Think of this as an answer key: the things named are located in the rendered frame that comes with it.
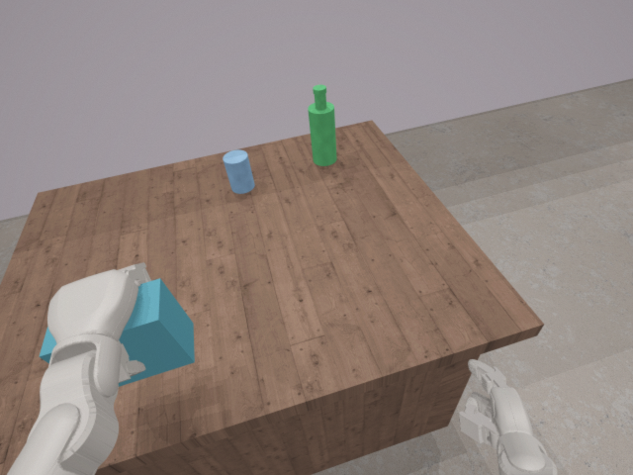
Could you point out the robot left hand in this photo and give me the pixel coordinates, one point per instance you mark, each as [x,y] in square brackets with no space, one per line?
[99,304]

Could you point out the right robot forearm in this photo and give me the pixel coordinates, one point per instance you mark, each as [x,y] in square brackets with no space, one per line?
[519,453]

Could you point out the robot right hand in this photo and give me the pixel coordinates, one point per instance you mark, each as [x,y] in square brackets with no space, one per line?
[502,413]

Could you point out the left robot forearm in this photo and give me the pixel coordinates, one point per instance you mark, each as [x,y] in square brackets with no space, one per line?
[77,427]

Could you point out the sponge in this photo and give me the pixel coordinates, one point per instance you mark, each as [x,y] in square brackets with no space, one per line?
[158,334]

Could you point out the table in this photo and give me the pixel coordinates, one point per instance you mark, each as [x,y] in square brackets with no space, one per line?
[335,308]

